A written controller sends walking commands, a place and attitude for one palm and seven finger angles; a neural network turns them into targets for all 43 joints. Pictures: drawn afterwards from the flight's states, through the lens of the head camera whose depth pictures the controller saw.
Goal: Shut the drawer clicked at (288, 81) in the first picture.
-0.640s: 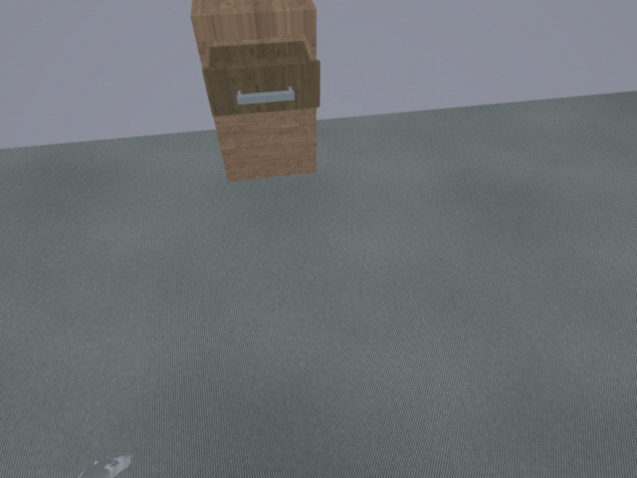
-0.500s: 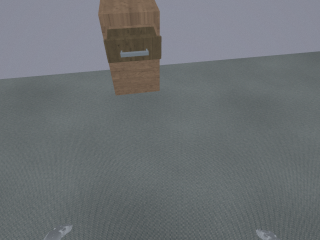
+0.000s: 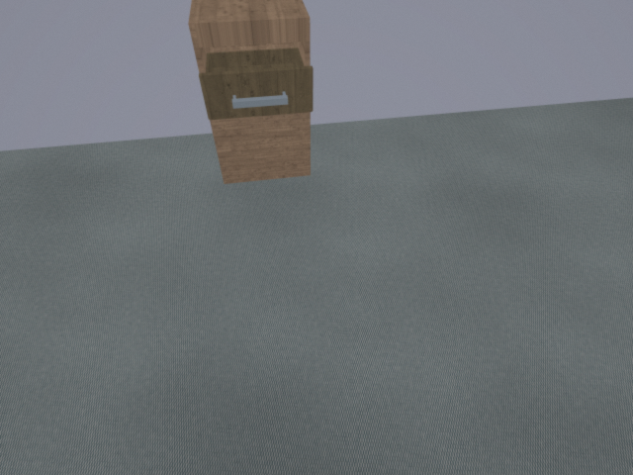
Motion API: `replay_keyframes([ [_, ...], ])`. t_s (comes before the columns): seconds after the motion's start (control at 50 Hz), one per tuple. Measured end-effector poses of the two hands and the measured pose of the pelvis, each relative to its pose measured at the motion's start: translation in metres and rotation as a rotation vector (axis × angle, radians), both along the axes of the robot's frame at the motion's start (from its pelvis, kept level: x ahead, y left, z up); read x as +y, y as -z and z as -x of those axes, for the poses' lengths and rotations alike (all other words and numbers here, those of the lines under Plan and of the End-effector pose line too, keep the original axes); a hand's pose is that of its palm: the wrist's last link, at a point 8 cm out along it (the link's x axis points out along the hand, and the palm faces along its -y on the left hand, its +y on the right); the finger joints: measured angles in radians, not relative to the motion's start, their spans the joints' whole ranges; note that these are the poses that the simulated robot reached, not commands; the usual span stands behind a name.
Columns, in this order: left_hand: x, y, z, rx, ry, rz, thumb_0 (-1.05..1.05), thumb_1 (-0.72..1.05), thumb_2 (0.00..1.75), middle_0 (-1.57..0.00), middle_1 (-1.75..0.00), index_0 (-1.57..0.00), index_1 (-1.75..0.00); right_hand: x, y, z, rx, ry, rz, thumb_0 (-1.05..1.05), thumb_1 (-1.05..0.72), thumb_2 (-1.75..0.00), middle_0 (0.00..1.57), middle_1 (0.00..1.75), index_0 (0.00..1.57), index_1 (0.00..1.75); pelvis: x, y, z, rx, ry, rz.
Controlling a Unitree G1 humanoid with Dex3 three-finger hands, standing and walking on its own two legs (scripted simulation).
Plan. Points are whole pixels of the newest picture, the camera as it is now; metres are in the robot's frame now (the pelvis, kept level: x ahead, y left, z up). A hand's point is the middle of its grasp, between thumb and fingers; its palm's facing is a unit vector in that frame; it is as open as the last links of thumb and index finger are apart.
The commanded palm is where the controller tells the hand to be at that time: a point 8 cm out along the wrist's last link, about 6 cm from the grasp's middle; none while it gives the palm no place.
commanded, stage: stand and wait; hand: left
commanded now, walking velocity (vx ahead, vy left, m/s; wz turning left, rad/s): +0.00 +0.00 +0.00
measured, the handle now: (259, 98) +1.30 +0.28 -0.20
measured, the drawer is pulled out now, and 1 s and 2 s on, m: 0.22 0.22 0.22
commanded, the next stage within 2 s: look at it before walking up in 0.18 s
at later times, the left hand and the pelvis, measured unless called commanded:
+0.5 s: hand out of the picture +0.06 +0.24 -0.16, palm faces -0.03 -0.95 -0.31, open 7.4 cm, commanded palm none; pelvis -0.01 +0.00 +0.00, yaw -1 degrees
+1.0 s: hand out of the picture +0.05 +0.23 -0.16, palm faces -0.02 -0.95 -0.30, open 7.4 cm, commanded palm none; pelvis +0.00 +0.01 +0.00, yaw -1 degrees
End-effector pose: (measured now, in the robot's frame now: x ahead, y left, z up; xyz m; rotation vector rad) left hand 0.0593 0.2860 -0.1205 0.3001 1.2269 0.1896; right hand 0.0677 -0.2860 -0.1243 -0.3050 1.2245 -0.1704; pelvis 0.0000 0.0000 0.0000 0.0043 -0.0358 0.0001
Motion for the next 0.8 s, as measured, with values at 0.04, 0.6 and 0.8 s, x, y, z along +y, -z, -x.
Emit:
replay_keyframes([
  [0.04, -0.001, 0.000, 0.002, 0.002, -0.001, 0.001, 0.00, 0.90, 0.90, -0.21, -0.30, -0.20, -0.30, 0.000, 0.001, 0.006, 0.010, 0.004, -0.002, 0.00, -0.91, -0.90, 0.21, 0.30, 0.20, 0.30, 0.000, 0.000, 0.002, -0.001, 0.000, 0.000],
  [0.6, -0.003, 0.003, 0.009, 0.003, 0.010, 0.017, 0.00, 0.90, 0.90, -0.21, -0.30, -0.20, -0.30, 0.009, 0.001, 0.023, 0.017, 0.027, -0.018, 0.00, -0.91, -0.90, 0.21, 0.30, 0.20, 0.30, 0.003, -0.002, 0.010, 0.003, 0.013, 0.000],
  [0.8, -0.001, 0.003, 0.011, 0.011, 0.007, 0.017, 0.00, 0.91, 0.90, -0.21, -0.30, -0.20, -0.30, 0.011, 0.000, 0.021, 0.014, 0.027, -0.016, 0.00, -0.91, -0.90, 0.21, 0.30, 0.20, 0.30, 0.005, -0.002, 0.009, 0.004, 0.014, 0.001],
])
